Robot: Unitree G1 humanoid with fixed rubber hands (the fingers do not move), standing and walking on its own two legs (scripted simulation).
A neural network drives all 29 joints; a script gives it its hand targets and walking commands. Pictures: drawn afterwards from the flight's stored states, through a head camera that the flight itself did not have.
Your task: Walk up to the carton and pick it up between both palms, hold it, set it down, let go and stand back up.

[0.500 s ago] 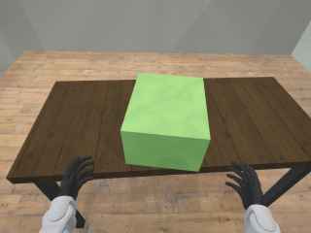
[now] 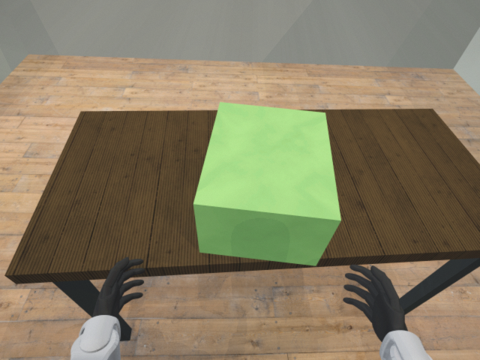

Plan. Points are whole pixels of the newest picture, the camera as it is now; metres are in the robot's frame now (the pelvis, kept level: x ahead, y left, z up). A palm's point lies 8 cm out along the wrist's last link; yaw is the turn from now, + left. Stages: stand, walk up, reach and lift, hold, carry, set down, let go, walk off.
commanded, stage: set down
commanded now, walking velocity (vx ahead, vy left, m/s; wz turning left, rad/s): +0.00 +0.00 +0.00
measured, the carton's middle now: (265, 179) +0.47 -0.01 -0.01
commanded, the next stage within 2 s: let go in 1.26 s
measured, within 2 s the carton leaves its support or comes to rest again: neither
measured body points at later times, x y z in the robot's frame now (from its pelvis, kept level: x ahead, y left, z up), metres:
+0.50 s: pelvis +0.02 -0.02 +0.00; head +0.02 -0.05 +0.45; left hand +0.17 +0.22 -0.04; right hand +0.19 -0.23 -0.05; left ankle +0.04 +0.10 -0.74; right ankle -0.02 -0.12 -0.74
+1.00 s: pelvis +0.02 -0.02 +0.00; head +0.03 -0.02 +0.45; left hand +0.18 +0.22 -0.07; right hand +0.17 -0.23 -0.08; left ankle +0.04 +0.10 -0.74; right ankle -0.02 -0.12 -0.74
